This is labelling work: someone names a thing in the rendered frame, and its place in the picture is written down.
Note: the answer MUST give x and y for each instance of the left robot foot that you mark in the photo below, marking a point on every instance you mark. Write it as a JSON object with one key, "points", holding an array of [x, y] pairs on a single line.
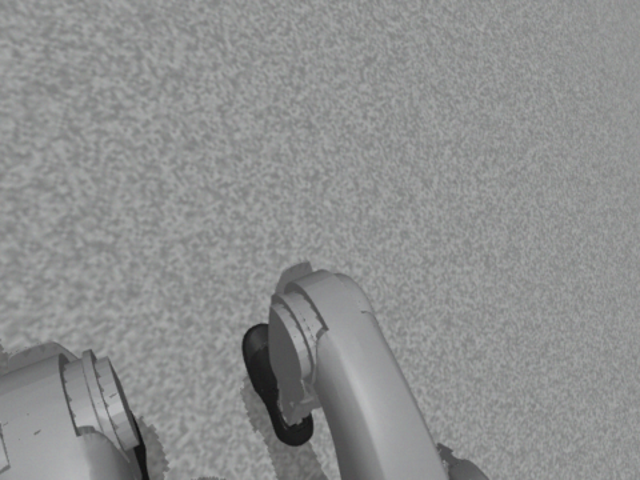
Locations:
{"points": [[140, 452]]}

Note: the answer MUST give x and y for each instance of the right robot hand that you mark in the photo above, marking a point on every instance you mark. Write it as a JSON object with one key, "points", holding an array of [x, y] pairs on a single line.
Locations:
{"points": [[458, 469]]}

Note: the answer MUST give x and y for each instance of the right robot foot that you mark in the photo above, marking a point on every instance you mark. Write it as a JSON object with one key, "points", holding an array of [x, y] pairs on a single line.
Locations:
{"points": [[256, 357]]}

